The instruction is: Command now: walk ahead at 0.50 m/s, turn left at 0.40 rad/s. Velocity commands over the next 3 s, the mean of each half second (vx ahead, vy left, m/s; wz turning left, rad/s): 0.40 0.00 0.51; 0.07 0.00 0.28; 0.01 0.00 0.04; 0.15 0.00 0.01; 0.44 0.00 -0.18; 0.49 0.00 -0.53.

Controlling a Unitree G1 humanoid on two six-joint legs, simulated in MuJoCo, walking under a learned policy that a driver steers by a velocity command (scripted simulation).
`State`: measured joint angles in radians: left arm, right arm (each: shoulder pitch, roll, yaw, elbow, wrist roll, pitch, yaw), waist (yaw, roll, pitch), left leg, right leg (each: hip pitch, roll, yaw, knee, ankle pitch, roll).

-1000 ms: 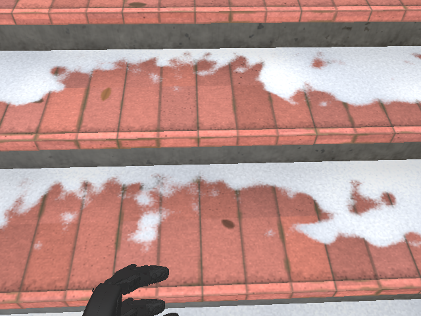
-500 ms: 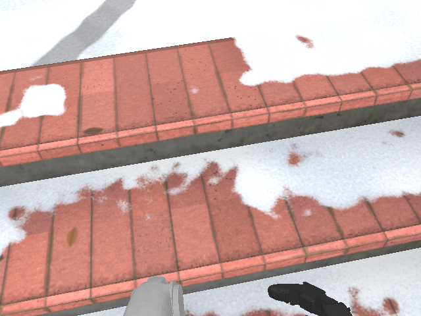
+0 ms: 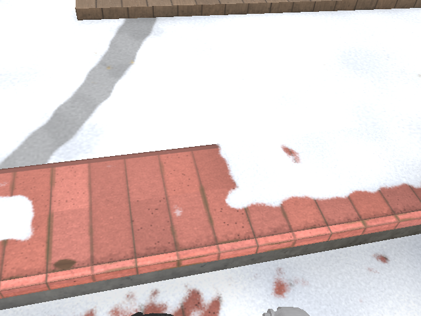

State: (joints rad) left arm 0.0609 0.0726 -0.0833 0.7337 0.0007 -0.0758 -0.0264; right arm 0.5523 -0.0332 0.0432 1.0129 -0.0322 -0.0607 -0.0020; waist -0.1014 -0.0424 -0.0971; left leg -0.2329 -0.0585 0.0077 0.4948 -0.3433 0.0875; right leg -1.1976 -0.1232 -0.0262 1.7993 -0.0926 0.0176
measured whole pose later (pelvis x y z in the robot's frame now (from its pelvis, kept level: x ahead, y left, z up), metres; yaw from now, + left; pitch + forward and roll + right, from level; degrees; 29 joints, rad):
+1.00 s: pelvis +0.39 +0.01 +0.15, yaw +25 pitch +2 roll +0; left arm 0.15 0.14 0.03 0.89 -0.01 0.03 0.06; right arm 0.23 -0.12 0.00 0.79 -0.04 0.02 -0.03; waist -0.02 -0.03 -0.04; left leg -0.35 -0.06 0.05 0.50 -0.19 0.09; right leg -0.39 -0.07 0.02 0.87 -0.42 0.10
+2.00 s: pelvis +0.45 +0.03 +0.14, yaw +24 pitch +2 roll +0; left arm 0.40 0.21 0.05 1.08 -0.01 0.00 0.04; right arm 0.28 -0.18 -0.04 1.06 0.01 -0.06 -0.01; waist 0.00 -0.03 -0.04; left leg -0.27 0.00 0.07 0.54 -0.28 0.06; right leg -0.21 -0.02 0.01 0.65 -0.40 -0.05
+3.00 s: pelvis +0.92 +0.20 +0.30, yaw +0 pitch +4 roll +1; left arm 0.39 0.27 0.04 0.78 -0.02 -0.06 0.01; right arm 0.12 -0.26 -0.04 0.68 -0.01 -0.12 -0.01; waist 0.04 -0.03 -0.02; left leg -0.39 -0.02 0.04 0.49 -0.17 0.02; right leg -0.40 0.05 0.11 1.22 -0.39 -0.04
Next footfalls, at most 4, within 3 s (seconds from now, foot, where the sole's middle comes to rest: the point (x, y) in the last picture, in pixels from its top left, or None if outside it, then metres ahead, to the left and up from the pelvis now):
0.20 right None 0.38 -0.15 -0.62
0.70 left None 0.43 0.11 -0.62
1.06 right None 0.47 -0.13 -0.62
2.36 right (164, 207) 0.75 0.06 -0.47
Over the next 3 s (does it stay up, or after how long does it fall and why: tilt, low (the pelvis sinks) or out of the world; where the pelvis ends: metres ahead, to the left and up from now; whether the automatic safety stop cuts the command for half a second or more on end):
stays up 0.92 0.20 0.30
